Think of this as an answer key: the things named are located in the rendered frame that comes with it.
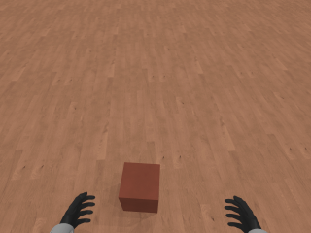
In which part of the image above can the right robot hand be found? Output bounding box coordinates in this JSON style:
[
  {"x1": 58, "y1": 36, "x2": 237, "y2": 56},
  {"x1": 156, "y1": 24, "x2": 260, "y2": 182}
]
[{"x1": 224, "y1": 195, "x2": 261, "y2": 233}]

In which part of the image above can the left robot hand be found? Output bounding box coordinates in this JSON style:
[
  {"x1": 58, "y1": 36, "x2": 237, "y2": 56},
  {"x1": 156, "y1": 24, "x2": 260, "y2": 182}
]
[{"x1": 60, "y1": 192, "x2": 95, "y2": 229}]

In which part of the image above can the left robot forearm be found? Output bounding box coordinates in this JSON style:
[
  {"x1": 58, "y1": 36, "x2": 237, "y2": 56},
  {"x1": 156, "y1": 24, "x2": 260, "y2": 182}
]
[{"x1": 50, "y1": 223, "x2": 74, "y2": 233}]

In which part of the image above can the carton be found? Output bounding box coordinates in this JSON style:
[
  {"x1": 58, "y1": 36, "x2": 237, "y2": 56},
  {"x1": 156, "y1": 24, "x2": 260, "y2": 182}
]
[{"x1": 118, "y1": 162, "x2": 160, "y2": 214}]

